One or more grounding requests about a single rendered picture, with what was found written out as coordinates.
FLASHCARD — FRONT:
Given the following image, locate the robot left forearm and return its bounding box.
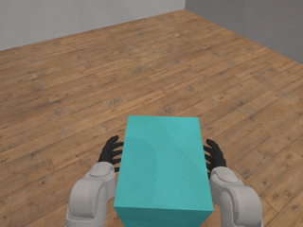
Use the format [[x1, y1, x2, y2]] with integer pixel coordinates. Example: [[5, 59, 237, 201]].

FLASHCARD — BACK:
[[64, 162, 116, 227]]

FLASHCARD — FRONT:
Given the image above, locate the left robot hand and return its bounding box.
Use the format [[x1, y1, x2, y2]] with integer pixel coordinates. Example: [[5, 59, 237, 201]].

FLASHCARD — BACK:
[[98, 135, 124, 172]]

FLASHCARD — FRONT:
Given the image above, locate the robot right forearm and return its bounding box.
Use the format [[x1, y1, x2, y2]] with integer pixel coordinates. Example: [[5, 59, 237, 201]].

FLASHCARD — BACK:
[[209, 166, 264, 227]]

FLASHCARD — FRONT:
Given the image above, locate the right robot hand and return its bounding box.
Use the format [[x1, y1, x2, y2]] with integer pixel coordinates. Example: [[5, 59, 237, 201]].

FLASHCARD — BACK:
[[203, 138, 227, 180]]

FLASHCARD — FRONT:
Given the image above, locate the carton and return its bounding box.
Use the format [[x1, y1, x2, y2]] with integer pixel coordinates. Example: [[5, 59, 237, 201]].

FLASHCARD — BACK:
[[114, 115, 214, 227]]

